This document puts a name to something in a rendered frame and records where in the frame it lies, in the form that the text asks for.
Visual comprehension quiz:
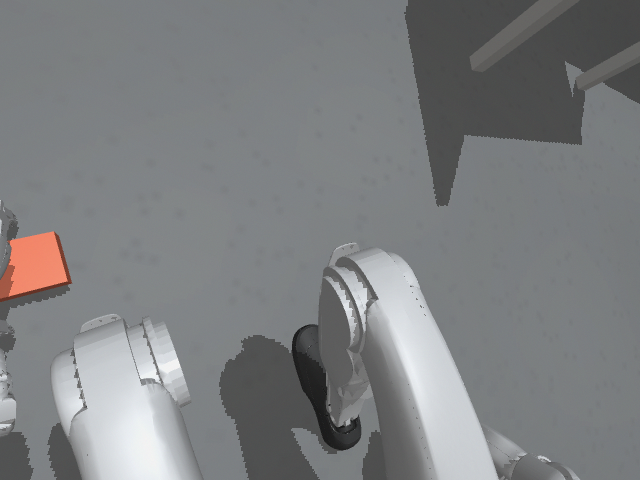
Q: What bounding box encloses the right robot foot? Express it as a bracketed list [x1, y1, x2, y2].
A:
[292, 324, 361, 450]

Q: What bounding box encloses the left robot arm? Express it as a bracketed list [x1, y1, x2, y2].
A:
[0, 348, 16, 438]

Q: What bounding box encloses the right robot hand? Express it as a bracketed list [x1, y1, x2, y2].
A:
[480, 422, 528, 480]

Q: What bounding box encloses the left robot hand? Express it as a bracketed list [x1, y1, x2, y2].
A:
[0, 200, 18, 338]

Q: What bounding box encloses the small box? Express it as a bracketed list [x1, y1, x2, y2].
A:
[0, 231, 72, 302]

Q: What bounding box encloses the right robot arm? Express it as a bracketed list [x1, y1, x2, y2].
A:
[511, 453, 580, 480]

